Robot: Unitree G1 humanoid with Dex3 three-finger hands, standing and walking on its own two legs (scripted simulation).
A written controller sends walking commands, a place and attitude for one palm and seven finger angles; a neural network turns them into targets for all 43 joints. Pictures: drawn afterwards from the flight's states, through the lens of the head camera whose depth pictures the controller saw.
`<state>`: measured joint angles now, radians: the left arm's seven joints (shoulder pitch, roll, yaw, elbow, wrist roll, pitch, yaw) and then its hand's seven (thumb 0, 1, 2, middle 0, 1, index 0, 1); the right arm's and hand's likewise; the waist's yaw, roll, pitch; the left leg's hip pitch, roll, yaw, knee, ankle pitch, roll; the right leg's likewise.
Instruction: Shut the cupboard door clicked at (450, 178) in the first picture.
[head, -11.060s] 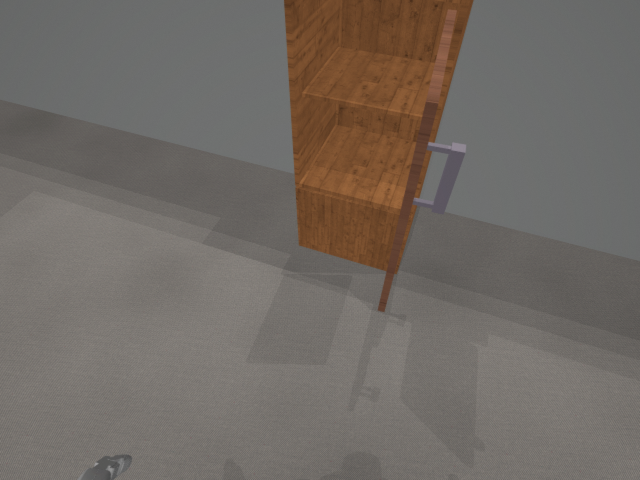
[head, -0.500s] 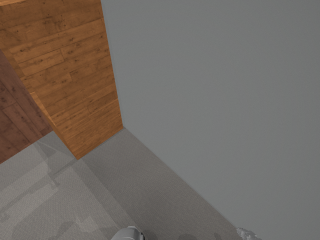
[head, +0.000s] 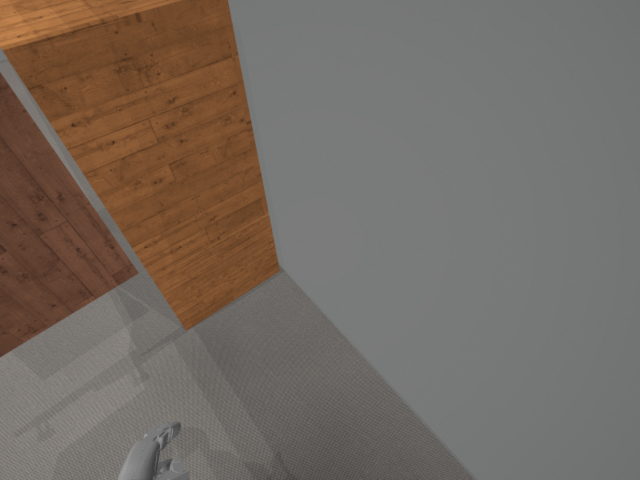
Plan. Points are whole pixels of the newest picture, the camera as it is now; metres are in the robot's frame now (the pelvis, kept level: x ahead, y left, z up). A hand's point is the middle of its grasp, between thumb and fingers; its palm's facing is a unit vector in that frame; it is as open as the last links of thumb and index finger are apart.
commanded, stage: turn to face it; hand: left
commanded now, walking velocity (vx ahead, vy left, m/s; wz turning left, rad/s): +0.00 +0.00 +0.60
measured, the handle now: out of the picture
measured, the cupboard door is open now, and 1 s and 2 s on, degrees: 94 94 94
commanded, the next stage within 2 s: take the last steps up to it in 1.02 s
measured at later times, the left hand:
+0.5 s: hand out of the picture -0.07 +0.24 -0.18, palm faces +0.37 -0.89 -0.27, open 7.4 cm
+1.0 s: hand out of the picture -0.01 +0.22 -0.14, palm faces +0.51 -0.81 -0.28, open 7.4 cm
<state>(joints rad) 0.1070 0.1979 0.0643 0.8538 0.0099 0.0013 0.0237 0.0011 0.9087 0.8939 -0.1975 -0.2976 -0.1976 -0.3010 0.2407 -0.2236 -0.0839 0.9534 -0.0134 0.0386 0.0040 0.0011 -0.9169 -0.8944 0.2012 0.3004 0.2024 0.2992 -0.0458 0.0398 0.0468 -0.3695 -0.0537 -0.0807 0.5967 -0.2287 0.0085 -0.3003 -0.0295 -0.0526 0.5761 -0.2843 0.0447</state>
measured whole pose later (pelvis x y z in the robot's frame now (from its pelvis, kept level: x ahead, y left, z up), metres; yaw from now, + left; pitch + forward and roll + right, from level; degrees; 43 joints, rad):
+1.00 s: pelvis -0.01 -0.01 +0.00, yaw +32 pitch -1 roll +1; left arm 0.15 0.18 0.03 0.87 0.01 0.00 0.02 0.00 0.91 0.89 -0.20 -0.30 -0.20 -0.30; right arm 0.20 -0.23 -0.07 0.94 -0.01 0.06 0.00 0.01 -0.91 -0.89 0.20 0.30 0.20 0.30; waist -0.03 0.06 0.09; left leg -0.39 -0.07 -0.10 0.85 -0.46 -0.02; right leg -0.26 -0.03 -0.08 0.58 -0.30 -0.03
